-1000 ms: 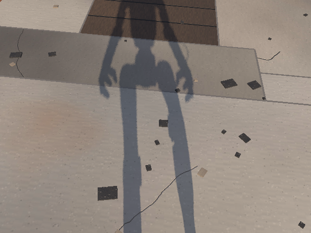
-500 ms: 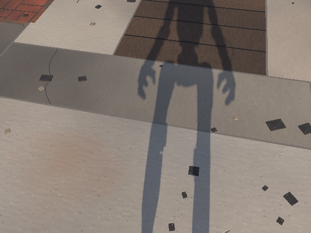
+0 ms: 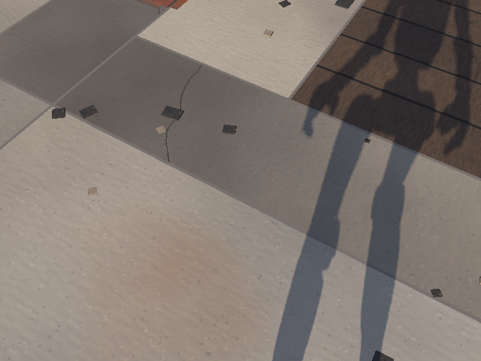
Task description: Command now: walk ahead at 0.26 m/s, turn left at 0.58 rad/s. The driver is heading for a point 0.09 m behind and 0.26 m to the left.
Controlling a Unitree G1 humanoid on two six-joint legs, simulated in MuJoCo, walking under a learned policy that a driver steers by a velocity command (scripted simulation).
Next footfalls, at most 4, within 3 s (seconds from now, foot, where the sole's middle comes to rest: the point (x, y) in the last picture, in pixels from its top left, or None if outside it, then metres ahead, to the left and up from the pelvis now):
0.40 right None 0.28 -0.10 -0.77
0.84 left None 0.12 0.07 -0.77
1.32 right None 0.40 0.04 -0.77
1.78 left None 0.35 0.30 -0.77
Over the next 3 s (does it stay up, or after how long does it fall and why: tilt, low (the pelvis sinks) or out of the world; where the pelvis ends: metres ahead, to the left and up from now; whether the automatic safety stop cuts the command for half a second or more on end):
stays up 0.42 0.29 0.01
